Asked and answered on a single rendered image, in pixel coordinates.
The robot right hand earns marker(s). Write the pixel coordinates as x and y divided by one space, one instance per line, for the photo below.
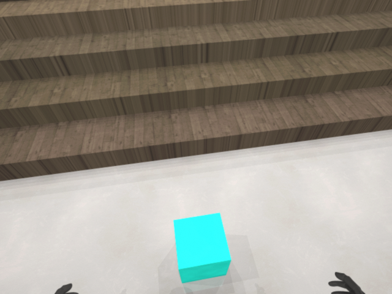
346 282

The carton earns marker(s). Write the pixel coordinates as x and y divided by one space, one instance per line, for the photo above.
201 246

